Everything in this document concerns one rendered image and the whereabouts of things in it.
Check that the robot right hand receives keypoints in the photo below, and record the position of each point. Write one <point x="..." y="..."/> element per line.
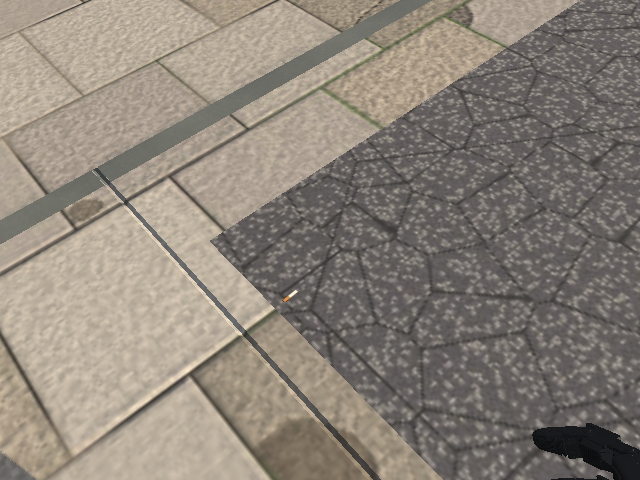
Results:
<point x="597" y="446"/>

